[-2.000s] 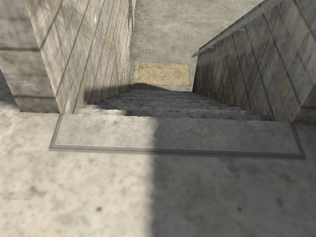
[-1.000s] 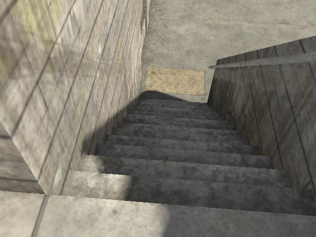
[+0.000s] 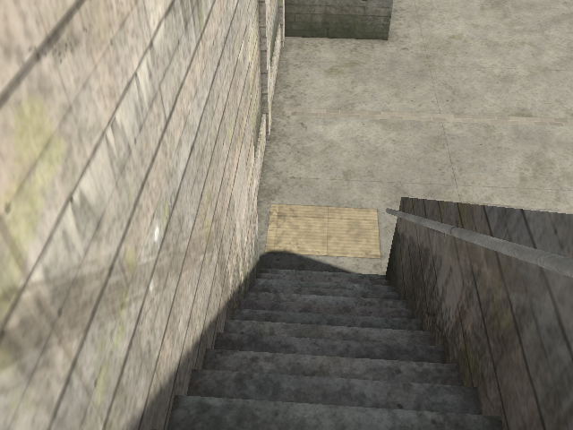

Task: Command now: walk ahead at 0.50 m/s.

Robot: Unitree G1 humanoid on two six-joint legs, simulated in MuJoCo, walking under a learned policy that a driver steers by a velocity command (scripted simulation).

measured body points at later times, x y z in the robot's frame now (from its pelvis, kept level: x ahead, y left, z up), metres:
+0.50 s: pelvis +0.25 +0.15 -0.23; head +0.23 +0.20 +0.22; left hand +0.34 +0.40 -0.38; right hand +0.13 -0.07 -0.36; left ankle +0.19 +0.23 -0.92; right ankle +0.39 -0.04 -0.82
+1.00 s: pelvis +0.48 +0.13 -0.45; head +0.50 +0.13 +0.00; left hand +0.47 +0.36 -0.60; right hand +0.57 -0.15 -0.55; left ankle +0.60 +0.27 -1.05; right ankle +0.42 +0.02 -1.13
